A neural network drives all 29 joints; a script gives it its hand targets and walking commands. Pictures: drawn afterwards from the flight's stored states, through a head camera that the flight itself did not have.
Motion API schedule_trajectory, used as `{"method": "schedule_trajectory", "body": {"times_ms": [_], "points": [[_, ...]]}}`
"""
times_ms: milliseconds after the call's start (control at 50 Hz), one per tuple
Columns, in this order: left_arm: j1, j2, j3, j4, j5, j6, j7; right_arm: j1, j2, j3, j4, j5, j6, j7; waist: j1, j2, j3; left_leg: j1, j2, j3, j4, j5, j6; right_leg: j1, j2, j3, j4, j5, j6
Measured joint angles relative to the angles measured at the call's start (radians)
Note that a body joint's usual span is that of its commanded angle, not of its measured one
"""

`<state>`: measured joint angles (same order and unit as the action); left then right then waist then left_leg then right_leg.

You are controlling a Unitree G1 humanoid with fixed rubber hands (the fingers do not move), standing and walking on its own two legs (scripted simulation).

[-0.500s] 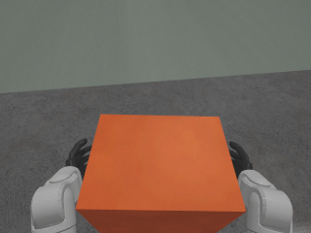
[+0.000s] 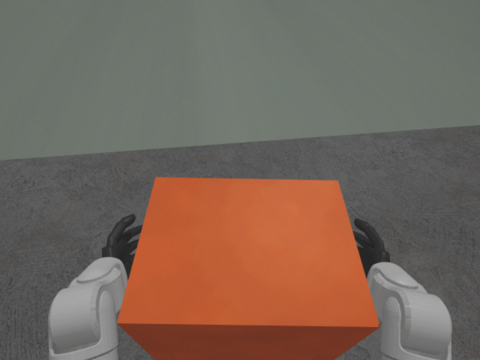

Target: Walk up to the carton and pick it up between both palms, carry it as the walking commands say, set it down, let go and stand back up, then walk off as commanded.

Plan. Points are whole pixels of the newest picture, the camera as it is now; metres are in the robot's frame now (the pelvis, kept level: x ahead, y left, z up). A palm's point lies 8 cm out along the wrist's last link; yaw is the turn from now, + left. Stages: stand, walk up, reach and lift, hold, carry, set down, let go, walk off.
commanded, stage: carry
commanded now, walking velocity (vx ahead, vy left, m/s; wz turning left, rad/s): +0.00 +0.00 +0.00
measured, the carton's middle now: (244, 282) +0.26 +0.01 +0.02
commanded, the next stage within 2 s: hold in 0.50 s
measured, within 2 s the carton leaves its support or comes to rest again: neither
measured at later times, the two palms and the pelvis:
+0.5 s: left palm (118, 269) +0.24 +0.19 +0.09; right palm (375, 273) +0.24 -0.18 +0.09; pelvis +0.00 +0.00 +0.00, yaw +0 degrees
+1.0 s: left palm (120, 297) +0.22 +0.20 +0.04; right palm (359, 283) +0.25 -0.17 +0.05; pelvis -0.02 +0.00 +0.00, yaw +1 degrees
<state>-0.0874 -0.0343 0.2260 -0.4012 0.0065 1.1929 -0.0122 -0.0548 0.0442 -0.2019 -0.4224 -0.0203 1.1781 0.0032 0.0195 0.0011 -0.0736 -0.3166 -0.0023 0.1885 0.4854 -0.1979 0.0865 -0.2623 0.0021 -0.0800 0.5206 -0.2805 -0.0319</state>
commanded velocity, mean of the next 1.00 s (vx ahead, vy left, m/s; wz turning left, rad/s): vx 0.00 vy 0.00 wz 0.00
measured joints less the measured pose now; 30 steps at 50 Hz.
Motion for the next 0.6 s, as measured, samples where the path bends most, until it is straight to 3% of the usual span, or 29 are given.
{"method": "schedule_trajectory", "body": {"times_ms": [540, 560, 600], "points": [[0.002, 0.0, -0.001, 0.01, 0.0, 0.001, -0.001, 0.0, 0.0, 0.0, 0.0, -0.006, 0.011, 0.0, 0.0, 0.0, -0.001, 0.001, 0.003, -0.001, -0.001, 0.007, 0.0, 0.002, 0.003, 0.0, -0.003, 0.007, 0.0], [0.001, 0.0, -0.002, 0.022, 0.008, -0.013, -0.007, 0.0, 0.0, 0.001, 0.01, -0.019, -0.002, 0.01, 0.0, 0.0, 0.003, 0.006, 0.002, -0.002, -0.003, 0.007, 0.0, 0.007, 0.003, 0.0, -0.007, 0.008, 0.0], [-0.009, 0.0, -0.005, 0.182, 0.043, -0.131, -0.029, -0.01, 0.0, 0.002, 0.161, -0.074, -0.117, 0.049, 0.0, 0.0, 0.012, 0.037, -0.007, -0.025, -0.024, 0.019, 0.0, 0.047, 0.01, 0.0, -0.043, 0.024, -0.003]]}}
